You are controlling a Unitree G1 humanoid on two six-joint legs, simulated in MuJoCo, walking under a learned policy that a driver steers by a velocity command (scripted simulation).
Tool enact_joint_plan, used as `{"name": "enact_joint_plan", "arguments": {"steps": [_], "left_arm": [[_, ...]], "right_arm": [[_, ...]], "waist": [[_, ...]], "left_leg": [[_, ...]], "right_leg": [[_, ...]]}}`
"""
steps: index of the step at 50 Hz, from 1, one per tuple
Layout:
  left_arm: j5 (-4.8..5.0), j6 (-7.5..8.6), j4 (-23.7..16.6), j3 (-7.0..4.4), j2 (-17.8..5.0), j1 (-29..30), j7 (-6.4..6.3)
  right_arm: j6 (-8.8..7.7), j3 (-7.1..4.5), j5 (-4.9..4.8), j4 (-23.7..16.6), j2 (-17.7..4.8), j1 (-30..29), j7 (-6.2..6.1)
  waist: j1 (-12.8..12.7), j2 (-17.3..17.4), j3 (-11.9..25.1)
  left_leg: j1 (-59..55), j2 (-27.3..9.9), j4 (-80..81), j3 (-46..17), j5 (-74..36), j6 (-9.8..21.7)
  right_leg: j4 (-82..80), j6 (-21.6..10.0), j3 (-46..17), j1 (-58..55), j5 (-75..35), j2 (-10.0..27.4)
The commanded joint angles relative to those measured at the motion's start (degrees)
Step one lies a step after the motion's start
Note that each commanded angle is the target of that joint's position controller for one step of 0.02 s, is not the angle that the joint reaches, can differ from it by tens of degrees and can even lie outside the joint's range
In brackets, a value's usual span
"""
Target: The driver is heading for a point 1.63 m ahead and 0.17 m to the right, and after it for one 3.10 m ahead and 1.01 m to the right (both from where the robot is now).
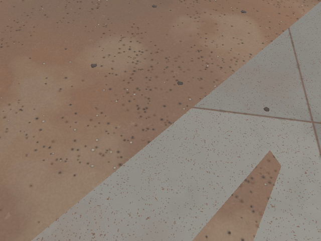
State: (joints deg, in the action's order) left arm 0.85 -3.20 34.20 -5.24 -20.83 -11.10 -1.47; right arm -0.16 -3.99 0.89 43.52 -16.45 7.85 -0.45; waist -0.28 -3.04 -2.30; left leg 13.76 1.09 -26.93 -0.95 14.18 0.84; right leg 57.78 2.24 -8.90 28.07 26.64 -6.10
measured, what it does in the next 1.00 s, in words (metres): walks ahead, turning right: right foot, then left foot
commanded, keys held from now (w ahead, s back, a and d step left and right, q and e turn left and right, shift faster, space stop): e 0.24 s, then w+e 0.16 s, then w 0.60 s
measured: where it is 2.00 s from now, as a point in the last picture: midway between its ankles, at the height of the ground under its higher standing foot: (222, 173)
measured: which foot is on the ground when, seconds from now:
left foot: down 0.00-0.32, up 0.34-0.84, down 0.86-1.00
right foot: up 0.00-0.30, down 0.32-0.86, up 0.88-1.00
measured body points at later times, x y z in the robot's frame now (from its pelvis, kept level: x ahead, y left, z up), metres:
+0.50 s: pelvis +0.02 -0.07 +0.01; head +0.03 -0.11 +0.46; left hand +0.19 +0.17 -0.08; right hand +0.08 -0.39 -0.11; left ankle +0.10 +0.09 -0.66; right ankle -0.03 -0.14 -0.74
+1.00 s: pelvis +0.28 -0.10 -0.01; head +0.32 -0.10 +0.44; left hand +0.43 +0.15 -0.13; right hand +0.33 -0.40 -0.11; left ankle +0.36 -0.03 -0.74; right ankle +0.11 -0.18 -0.64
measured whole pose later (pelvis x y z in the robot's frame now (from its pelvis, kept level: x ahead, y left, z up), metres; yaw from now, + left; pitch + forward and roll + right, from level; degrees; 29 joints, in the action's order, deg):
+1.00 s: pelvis +0.28 -0.10 -0.01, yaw -20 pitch +2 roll +1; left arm 1.4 3.4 44.2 -2.2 -16.8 -20.9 -0.5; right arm -5.4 -2.7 0.0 43.9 -16.2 9.8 2.0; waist -1.1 -1.7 -2.3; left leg 19.2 2.9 -27.1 3.5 9.4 3.2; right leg 67.0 -1.7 -4.3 19.7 22.1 0.5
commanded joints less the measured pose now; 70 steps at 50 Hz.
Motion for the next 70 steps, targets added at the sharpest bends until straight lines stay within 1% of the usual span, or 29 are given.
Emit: {"name": "enact_joint_plan", "arguments": {"steps": [1, 5, 12, 15, 16, 17, 18, 19, 20, 22, 24, 32, 39, 41, 43, 44, 45, 46, 47, 48, 49, 50, 53, 59, 63, 66, 68, 69, 70], "left_arm": [[0.21, -0.24, -2.17, -2.45, -5.85, -2.99, -0.13], [0.62, 0.09, -4.77, -1.21, -3.45, 2.53, 0.32], [0.30, -0.33, -5.59, -0.67, -3.21, 1.54, 1.70], [0.60, -0.58, -3.45, -1.35, -3.39, -3.97, 2.12], [1.12, -0.33, -1.22, -2.39, -5.09, -9.61, 1.77], [1.29, 0.32, -0.72, -3.71, -10.80, -15.25, 0.95], [-0.57, 2.83, -2.43, -3.56, -13.67, -14.61, 1.99], [-0.88, 4.55, -2.47, -2.31, -9.25, -12.04, 2.47], [-0.57, 5.39, -2.04, -1.43, -6.99, -9.74, 2.31], [-0.22, 5.56, -2.23, -0.26, -4.76, -6.42, 1.40], [-1.05, 6.22, -1.74, 0.14, -4.29, -7.42, 0.76], [-0.53, 7.02, 3.07, -0.14, -5.57, -12.52, 0.36], [0.31, 6.07, 7.18, -0.49, -6.01, -15.73, 0.29], [0.22, 5.76, 7.38, -0.71, -6.89, -14.74, 0.13], [-0.23, 5.30, 7.32, -0.06, -5.91, -13.87, -0.10], [-1.81, 5.39, 6.23, 1.40, -2.28, -15.10, -0.15], [-0.12, 6.47, 6.09, 2.79, 3.70, -22.81, 0.27], [1.17, 7.35, 6.47, 1.54, -3.36, -16.59, 0.51], [2.00, 7.89, 4.83, 0.85, -5.47, -10.17, 0.87], [1.27, 8.37, 4.35, 1.20, -4.62, -7.18, 0.84], [0.19, 8.51, 4.35, 0.96, -4.03, -5.61, 0.91], [0.20, 8.26, 4.57, 1.02, -3.00, -7.30, 1.18], [-0.04, 7.03, 5.37, 1.59, -0.21, -8.35, 1.13], [-0.62, 8.19, 1.55, 2.86, 2.45, 4.69, 1.95], [0.10, 8.92, -0.57, 2.79, 1.89, 11.12, 3.26], [-0.04, 9.00, -1.21, 2.12, 0.17, 11.17, 4.02], [-0.35, 8.92, 0.80, 0.54, -2.71, 2.69, 3.72], [-0.52, 8.80, 3.06, -0.78, -5.41, -6.50, 3.10], [-2.13, 8.63, 3.84, -2.12, -11.50, -14.04, 2.52]], "right_arm": [[-0.47, -1.15, -0.76, -5.20, -7.01, -5.26, -1.21], [0.62, -1.73, -0.06, -4.32, -8.80, -0.26, -1.83], [1.08, -3.19, -1.57, -4.04, -12.66, -1.24, -0.18], [0.62, -3.10, -3.22, -3.11, -11.77, -1.06, 0.11], [0.34, -2.09, -2.46, -2.44, -8.20, 0.19, 0.39], [0.02, -0.21, 0.27, -4.44, -2.73, -1.97, 0.95], [-1.15, -0.95, -0.53, -8.13, -5.11, -6.92, 0.67], [-2.05, -2.10, -2.10, -8.35, -9.14, -9.32, 0.86], [-2.72, -2.71, -2.61, -7.86, -10.57, -8.36, 1.17], [-3.46, -2.76, -1.04, -5.07, -10.01, -5.09, 1.23], [-4.18, -2.41, -1.04, -3.72, -8.38, -4.15, 1.69], [-4.76, -0.85, -1.66, -4.65, -5.60, -9.96, 2.39], [-6.36, 0.23, -1.95, -7.34, -5.29, -13.99, 4.30], [-6.47, -0.52, -1.77, -6.70, -7.11, -9.93, 3.97], [-6.23, -2.44, -1.48, -3.34, -10.97, 4.86, 2.77], [-5.91, -3.00, -0.70, -2.04, -14.71, 15.36, 2.16], [-5.91, -3.32, -0.67, -0.01, -16.27, 18.21, 2.84], [-5.99, -1.79, -2.05, -0.32, -10.22, 15.81, 2.79], [-5.75, -1.18, -1.95, -0.68, -8.30, 11.78, 2.33], [-5.46, -0.90, -1.31, -1.20, -7.93, 8.48, 2.07], [-5.34, -0.50, -0.73, -1.51, -6.70, 6.50, 2.07], [-5.53, -0.28, 0.00, -1.62, -6.52, 5.78, 1.91], [-6.34, -0.19, -1.07, -0.63, -6.23, 5.39, 1.87], [-5.75, -0.53, -1.79, 1.09, -8.65, 8.95, 1.12], [-4.54, -0.78, -2.34, 3.44, -9.94, 14.15, 0.81], [-3.28, -1.17, -2.39, 4.34, -10.74, 14.72, 0.40], [-2.53, -1.27, -2.23, 4.14, -11.43, 13.30, 0.13], [-2.36, -0.46, -1.69, 3.54, -9.86, 13.10, 0.01], [-3.10, 1.56, -0.86, 1.38, -3.76, 18.37, 0.32]], "waist": [[-1.14, 10.45, 2.04], [2.88, 12.21, 3.47], [2.42, 13.49, 5.34], [-0.79, 11.16, 6.10], [-2.55, 5.61, 7.26], [-3.75, -11.11, 7.02], [-5.18, -12.77, 6.31], [-5.00, -7.30, 2.43], [-3.21, -6.94, -0.57], [-1.15, -4.74, -1.10], [-0.99, -4.85, -0.21], [-4.02, -3.41, -3.06], [-4.60, -3.26, -5.49], [-2.01, -4.82, -2.00], [5.75, -4.27, 9.43], [8.82, 3.76, 19.27], [3.95, 22.03, 26.70], [6.50, 14.45, 19.67], [6.18, 10.98, 10.92], [4.43, 5.46, 6.73], [3.05, 4.02, 3.47], [1.16, 6.54, 3.69], [-0.70, 6.97, 1.95], [3.03, 5.60, -1.55], [5.12, 5.59, -2.39], [3.29, 6.44, -1.21], [-2.13, 7.22, 4.48], [-6.59, 6.30, 11.10], [-6.14, -4.05, 21.79]], "left_leg": [[-5.72, -15.00, 9.33, -10.69, -16.93, 10.55], [-13.34, -16.08, 9.38, -7.17, -20.30, 12.20], [-10.34, -18.74, 7.02, -1.50, -24.79, 11.22], [-2.61, -17.38, 3.20, 1.44, -3.11, 6.93], [5.39, -14.33, -5.25, 5.39, 7.43, 3.85], [21.75, -7.14, -27.92, 10.96, 23.11, -1.51], [33.49, -0.92, -36.54, 0.74, 23.87, -2.01], [35.46, -4.02, -38.78, -2.92, 18.41, -0.64], [35.12, -5.18, -36.74, -3.27, 12.08, 0.53], [31.94, -6.52, -32.08, -2.80, 2.68, -0.43], [29.09, -5.67, -28.83, -1.47, -4.93, -1.60], [27.18, -4.49, -10.96, -0.79, -17.42, -4.30], [23.58, -3.00, -2.29, 0.96, -13.75, -0.30], [16.10, -0.57, -1.93, 3.03, -10.21, 1.81], [-6.94, 0.22, -1.99, 4.03, -12.22, 5.81], [-25.89, -12.27, -3.90, -11.07, -9.89, 10.25], [-39.91, -24.22, 5.31, -40.68, 5.88, 18.65], [-35.23, -22.09, 10.43, -40.58, 13.56, 15.90], [-27.17, -20.32, 11.14, -30.71, 10.88, 13.62], [-19.10, -18.20, 12.26, -24.79, 3.76, 12.53], [-13.36, -15.74, 13.80, -20.27, -2.20, 12.15], [-9.92, -15.02, 15.29, -18.08, -5.48, 12.62], [-4.83, -13.52, 19.01, -11.94, -11.01, 13.83], [-3.68, -9.47, 20.95, -2.42, -18.02, 11.15], [-11.11, -12.74, 19.16, -3.33, -18.22, 10.48], [-17.97, -15.27, 14.26, -3.94, -25.61, 8.87], [-17.88, -13.45, 2.66, -2.66, -41.65, 7.15], [-11.31, -10.55, -9.28, -1.30, -38.95, 5.36], [9.71, -3.66, -31.70, 1.18, -17.12, 1.90]], "right_leg": [[12.32, 2.86, 1.35, 7.30, -2.29, 3.66], [2.30, 4.45, 5.17, 8.67, -3.77, 6.54], [-16.77, 1.73, 11.30, -5.47, -4.94, 7.75], [-29.63, -3.19, 13.73, -18.23, -11.54, 5.39], [-32.44, -5.69, 10.31, -28.07, -10.72, 5.97], [-36.93, -11.57, -11.38, -36.60, -12.01, 20.32], [-44.27, -21.81, -32.23, -31.82, 1.82, 27.89], [-47.45, -20.73, -29.14, -30.19, 9.81, 26.63], [-48.32, -18.30, -24.89, -27.68, 11.74, 24.42], [-48.63, -15.02, -17.01, -26.81, 3.70, 20.16], [-49.49, -14.11, -12.03, -26.82, -6.29, 17.91], [-50.40, -13.19, -4.59, -26.94, -16.92, 17.01], [-46.70, -12.92, -3.97, -30.61, -28.24, 20.08], [-41.57, -11.68, -3.05, -32.06, -45.03, 19.71], [-23.12, -8.65, 1.13, -26.65, -60.71, 15.24], [-4.63, -6.56, 2.21, -13.67, -40.71, 11.10], [13.77, -3.14, 0.09, 5.12, 5.78, 0.04], [18.45, -3.57, -3.31, 11.32, 5.42, 3.47], [17.69, -4.19, -0.57, 14.00, 0.10, 6.58], [14.81, -4.32, 1.76, 12.07, -4.73, 9.66], [11.62, -4.17, 2.73, 10.61, -7.72, 11.26], [10.59, -3.96, 2.54, 7.44, -9.71, 12.57], [5.67, -2.40, 4.20, 6.52, -10.80, 13.84], [-18.36, -1.00, 8.07, 6.10, -30.21, 12.15], [-26.40, -2.26, 8.03, 6.29, -33.29, 10.34], [-28.87, -4.50, 7.88, 5.33, -26.68, 9.17], [-30.50, -6.92, 10.27, -7.65, -23.71, 6.20], [-29.48, -8.95, 8.71, -22.57, -25.19, 8.21], [-27.79, -16.14, -12.32, -47.11, -21.85, 23.86]]}}
Keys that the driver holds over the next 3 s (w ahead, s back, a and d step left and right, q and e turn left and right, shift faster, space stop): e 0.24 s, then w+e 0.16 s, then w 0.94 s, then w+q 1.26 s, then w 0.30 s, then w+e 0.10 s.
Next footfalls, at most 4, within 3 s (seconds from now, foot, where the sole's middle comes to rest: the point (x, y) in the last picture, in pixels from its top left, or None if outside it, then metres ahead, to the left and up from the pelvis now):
0.32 right None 0.01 -0.15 -0.78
0.86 left None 0.40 -0.04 -0.78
1.38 right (244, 207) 0.62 -0.37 -0.78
1.92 left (199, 142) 0.96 -0.20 -0.78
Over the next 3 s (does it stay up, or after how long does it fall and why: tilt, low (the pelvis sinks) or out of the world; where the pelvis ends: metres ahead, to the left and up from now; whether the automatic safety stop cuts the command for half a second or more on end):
stays up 1.35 -0.16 -0.01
